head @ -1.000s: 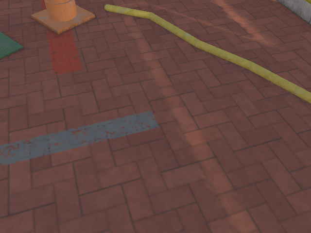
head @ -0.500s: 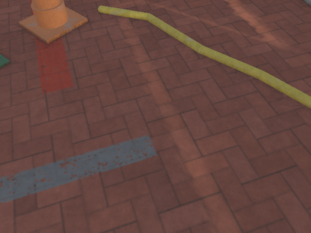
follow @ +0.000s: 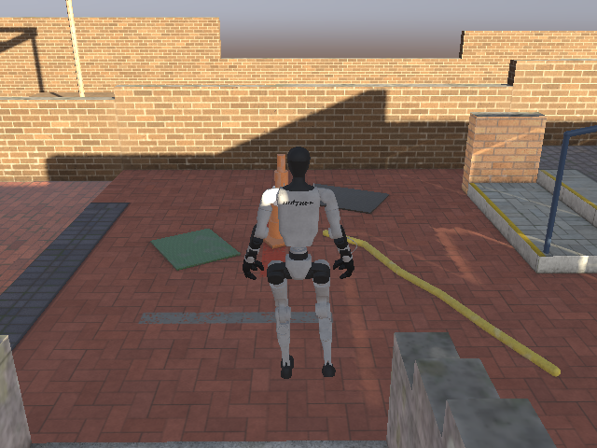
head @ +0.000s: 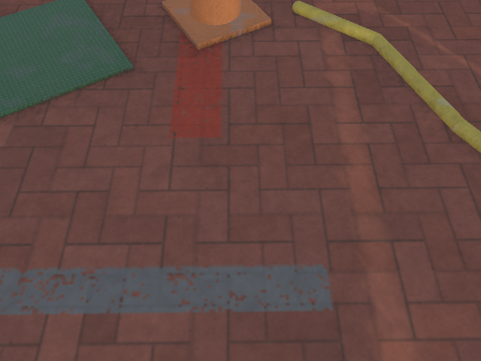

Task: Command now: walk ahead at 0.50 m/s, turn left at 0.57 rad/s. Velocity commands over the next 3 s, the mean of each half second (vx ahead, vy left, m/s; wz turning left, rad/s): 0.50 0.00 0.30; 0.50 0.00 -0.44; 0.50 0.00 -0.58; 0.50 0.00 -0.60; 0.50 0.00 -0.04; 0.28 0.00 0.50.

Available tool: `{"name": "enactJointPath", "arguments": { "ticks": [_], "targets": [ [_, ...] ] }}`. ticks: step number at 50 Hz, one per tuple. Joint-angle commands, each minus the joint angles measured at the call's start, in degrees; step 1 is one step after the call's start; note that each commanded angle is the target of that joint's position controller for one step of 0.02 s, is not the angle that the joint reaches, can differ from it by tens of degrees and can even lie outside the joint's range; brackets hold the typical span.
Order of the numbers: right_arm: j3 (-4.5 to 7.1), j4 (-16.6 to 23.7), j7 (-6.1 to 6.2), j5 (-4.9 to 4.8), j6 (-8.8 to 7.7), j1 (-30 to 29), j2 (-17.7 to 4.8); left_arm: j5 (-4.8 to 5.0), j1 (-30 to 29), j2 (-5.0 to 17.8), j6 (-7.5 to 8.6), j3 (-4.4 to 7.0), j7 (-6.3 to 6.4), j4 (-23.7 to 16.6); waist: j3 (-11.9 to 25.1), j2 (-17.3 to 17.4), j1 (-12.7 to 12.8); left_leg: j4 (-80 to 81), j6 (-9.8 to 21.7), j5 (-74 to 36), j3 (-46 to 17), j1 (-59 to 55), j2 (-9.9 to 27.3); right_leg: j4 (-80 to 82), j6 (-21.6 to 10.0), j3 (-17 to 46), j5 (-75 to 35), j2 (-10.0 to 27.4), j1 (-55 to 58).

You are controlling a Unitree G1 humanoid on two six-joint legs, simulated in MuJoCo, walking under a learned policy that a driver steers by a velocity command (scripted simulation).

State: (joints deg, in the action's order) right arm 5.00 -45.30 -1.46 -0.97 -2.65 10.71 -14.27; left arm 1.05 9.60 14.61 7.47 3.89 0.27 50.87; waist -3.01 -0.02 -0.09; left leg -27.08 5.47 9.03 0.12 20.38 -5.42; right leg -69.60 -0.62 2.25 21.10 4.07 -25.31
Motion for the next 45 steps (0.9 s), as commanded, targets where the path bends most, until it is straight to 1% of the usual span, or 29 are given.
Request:
{"name": "enactJointPath", "arguments": {
  "ticks": [1,4,6,7,10,11,13,15,16,17,18,19,20,21,22,23,25,28,30,33,36,38,39,40,41,42,43,44,45],
  "targets": [
    [1.13,4.22,1.03,-0.09,-1.52,0.6,-5.37,-0.65,-0.14,6.09,-0.12,1.91,0.26,-4.86,7.7,1.45,1.06,13.69,11.95,-15.6,-19.44,-14.38,15.07,6.43,1.16,2.26,-3.84,3.01,-11.54],
    [2.05,4.15,2.11,-0.57,-1.65,2.5,-8.62,-1.7,-6.39,3.46,-1.06,1.03,0.44,-7.25,4.76,1.53,0.26,14.94,11.01,-16.19,-14.79,-7.05,12.38,20.97,3.51,0.03,-11.45,0.65,-9.07],
    [2.4,4.04,2.24,-0.57,-1.41,3.54,-9.37,-1.74,-10.83,2.09,-1.04,0.31,0.15,-8.33,3.7,3.5,-1.6,14.06,8.98,-13.02,-12.27,-3.91,9.67,31.73,3.46,-0.95,-20.74,-1.82,-5.05],
    [2.52,3.46,2.11,-0.56,-1.23,5.05,-9.62,-1.44,-12.7,2.18,-1.02,0.23,-0.01,-8.93,3.88,4.11,-2.71,13.77,8.0,-10.95,-12.6,-3.47,9.62,34.5,3.4,-1.18,-24.53,-2.93,-3.24],
    [2.37,2.26,1.78,-0.82,-1.2,7.99,-8.64,-0.23,-15.37,4.53,-0.95,0.56,-0.38,-10.43,3.43,5.72,-4.01,12.29,6.75,-4.07,-17.15,-5.64,11.7,39.15,2.45,0.95,-26.9,-3.52,-1.58],
    [2.3,2.04,1.88,-0.97,-1.19,8.39,-8.35,-0.2,-15.5,5.6,-0.75,0.79,-0.52,-10.76,3.47,5.92,-3.8,10.89,6.44,-1.99,-19.05,-7.58,12.46,40.63,1.91,1.96,-25.76,-3.37,-1.42],
    [2.02,1.47,2.35,-0.36,-1.12,8.38,-7.62,-0.55,-13.58,6.69,0.16,1.01,-1.12,-10.44,4.03,7.4,-2.64,7.45,6.0,-2.68,-20.04,-11.84,14.54,41.18,0.57,1.7,-22.91,-2.45,-0.82],
    [1.77,1.59,2.55,0.25,-0.77,8.35,-7.19,-0.94,-8.55,7.72,0.63,1.57,-1.35,-8.84,5.35,7.64,-0.12,1.86,4.59,-11.54,-18.95,-13.79,13.61,42.87,-1.83,-1.02,-18.93,-3.59,5.16],
    [1.17,2.16,2.39,0.53,-0.88,7.92,-5.74,-1.63,-2.35,9.28,0.8,2.28,-1.27,-7.25,9.59,5.95,2.54,-7.06,3.11,-17.55,-16.22,-12.59,10.78,42.24,-4.22,0.51,-18.89,-1.89,13.91],
    [0.34,3.04,2.44,1.4,-1.15,10.39,-3.9,-1.95,6.07,12.35,0.78,3.01,-1.39,-6.06,17.33,-2.25,4.3,-24.1,0.7,-7.6,-11.38,-3.22,5.86,41.0,-9.39,12.79,-19.41,6.74,29.44],
    [-0.17,2.93,2.25,-0.36,-1.92,17.68,-2.29,-1.5,10.98,15.48,0.07,3.95,-2.14,-3.71,20.96,-21.21,2.05,-40.91,-3.57,20.82,-6.68,16.29,-0.51,50.39,-18.38,39.26,-3.97,16.15,43.27],
    [0.38,2.75,2.21,-0.56,-2.36,14.56,-7.02,0.43,9.56,10.7,-0.18,2.62,-2.48,-4.54,16.47,-14.29,3.45,-46.47,-3.27,21.86,-9.5,24.02,2.96,54.17,-17.51,44.77,9.32,15.97,42.16],
    [0.77,4.35,2.08,-0.4,-2.73,6.92,-9.0,0.5,5.41,8.11,-0.67,1.78,-2.34,-5.87,9.27,-7.87,4.31,-46.65,-3.01,16.21,-8.32,26.32,5.35,54.61,-15.28,37.23,7.36,13.82,35.25],
    [0.59,5.35,2.29,0.56,-3.1,2.62,-8.24,-0.44,2.92,7.82,-1.1,1.42,-2.32,-6.84,6.21,-2.54,3.71,-44.46,-2.97,12.42,-6.79,24.58,6.92,54.98,-14.31,31.5,0.04,11.29,28.58],
    [0.69,6.16,2.49,1.49,-3.46,1.09,-7.44,-0.6,1.84,7.32,-1.26,1.2,-2.25,-7.01,4.61,-1.16,2.48,-40.47,-3.27,9.99,-6.41,22.85,8.37,55.44,-14.18,27.84,-7.28,9.51,24.21],
    [0.76,6.57,2.55,1.88,-3.57,1.22,-6.65,-0.85,1.85,6.69,-1.24,0.84,-2.07,-6.95,5.3,-2.53,1.23,-36.95,-3.6,8.59,-6.21,19.54,9.35,55.88,-13.66,24.82,-13.03,7.57,21.98],
    [0.57,7.08,2.63,1.87,-3.39,1.06,-5.12,-0.34,3.42,6.16,-1.39,0.69,-1.67,-6.29,6.21,-4.93,0.45,-30.72,-4.89,8.56,-4.96,17.03,9.2,56.52,-13.81,21.1,-19.17,5.53,20.51],
    [-0.13,8.65,2.7,1.75,-3.16,-3.96,-3.48,0.23,5.64,8.81,-1.86,1.54,-0.36,-5.8,5.22,-4.51,1.18,-19.58,-6.97,2.98,-3.57,15.65,8.19,57.55,-13.88,17.84,-22.67,4.46,17.29],
    [-0.58,9.47,2.4,1.49,-3.27,-7.96,-2.64,0.46,7.24,9.51,-2.35,1.84,0.16,-5.53,4.38,-4.6,2.44,-12.42,-7.6,-3.75,-3.5,12.77,7.05,57.68,-12.7,16.23,-21.84,3.23,14.89],
    [-0.73,10.64,1.68,0.73,-3.7,-12.83,-2.9,0.73,10.41,9.17,-3.14,1.82,0.48,-4.98,3.45,-5.12,4.23,-5.53,-7.97,-9.67,-3.82,8.85,5.18,56.46,-11.79,16.59,-19.17,2.57,13.6],
    [-0.53,12.11,0.95,0.26,-4.51,-16.48,-4.0,0.89,12.92,8.97,-3.99,1.84,0.75,-4.75,2.98,-5.26,4.92,-0.8,-7.57,-8.16,-4.61,6.54,3.83,53.23,-11.43,20.26,-17.02,3.33,16.05],
    [-0.05,12.06,0.78,0.06,-5.14,-15.25,-5.3,0.81,12.64,9.57,-4.44,2.2,1.02,-5.21,3.36,-6.33,3.43,2.18,-6.66,-5.44,-4.64,2.37,3.46,50.37,-10.7,22.86,-17.11,3.58,17.19],
    [0.37,11.23,0.92,0.1,-5.38,-12.14,-5.99,0.87,11.69,9.23,-4.59,2.21,1.09,-5.7,4.3,-6.57,1.43,4.55,-5.55,-5.78,-4.2,-2.61,3.63,47.9,-9.77,22.98,-18.26,2.59,16.48],
    [1.17,10.07,1.36,0.49,-5.48,-6.93,-7.62,0.62,10.47,8.13,-4.47,1.93,1.01,-6.54,7.12,-6.38,-1.33,5.01,-3.81,-5.78,-4.76,-11.37,5.5,42.67,-8.13,21.47,-21.03,0.44,13.73],
    [2.13,8.99,1.94,1.31,-5.46,2.13,-10.6,-0.08,8.55,5.53,-4.09,1.07,0.75,-8.11,13.71,-2.56,-5.82,2.89,-0.06,-4.47,-11.57,-25.23,13.72,29.26,-6.01,17.23,-17.44,-2.36,6.67],
    [3.24,7.51,2.12,1.97,-4.56,8.55,-15.41,0.79,15.52,1.74,-3.43,-0.13,0.82,-9.34,21.42,12.9,-4.49,4.46,9.23,0.5,-31.92,-43.35,27.0,12.17,-2.22,8.47,3.58,-9.65,-11.0],
    [2.67,6.54,1.76,0.93,-3.97,9.54,-11.73,1.42,15.93,6.09,-3.32,0.36,0.95,-9.37,19.89,15.44,-4.58,7.81,11.26,12.03,-42.52,-42.3,30.89,2.54,-1.37,7.09,12.88,-5.71,-20.17],
    [1.54,7.07,1.77,0.68,-3.8,7.0,-7.79,1.33,11.72,9.48,-3.65,1.39,0.91,-9.45,12.04,9.13,-5.19,9.39,9.01,14.34,-36.01,-35.43,28.0,-1.46,-0.97,7.48,8.11,-3.25,-22.71],
    [0.87,7.33,1.69,0.99,-3.52,4.01,-6.22,0.79,8.66,9.32,-4.07,1.57,0.88,-9.94,7.46,5.42,-4.19,10.75,7.02,10.04,-28.44,-28.56,25.14,-1.87,-0.48,5.75,3.7,-1.47,-21.58]
  ]
}}
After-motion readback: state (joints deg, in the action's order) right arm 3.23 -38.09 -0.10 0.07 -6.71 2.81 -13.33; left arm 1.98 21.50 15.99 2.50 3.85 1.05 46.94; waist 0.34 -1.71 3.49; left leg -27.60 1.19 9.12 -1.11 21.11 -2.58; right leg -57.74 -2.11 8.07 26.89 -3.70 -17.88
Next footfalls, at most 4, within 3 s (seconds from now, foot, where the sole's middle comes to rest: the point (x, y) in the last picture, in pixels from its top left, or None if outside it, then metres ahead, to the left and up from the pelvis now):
0.32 right None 0.37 -0.12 -0.77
0.82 left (215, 301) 0.60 0.10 -0.77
1.30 right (323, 237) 0.81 -0.23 -0.77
1.80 left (301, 153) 1.15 -0.19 -0.77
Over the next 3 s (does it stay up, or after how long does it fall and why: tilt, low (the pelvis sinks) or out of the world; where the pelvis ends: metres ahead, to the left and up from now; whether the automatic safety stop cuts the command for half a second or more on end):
stays up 1.37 -0.56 0.00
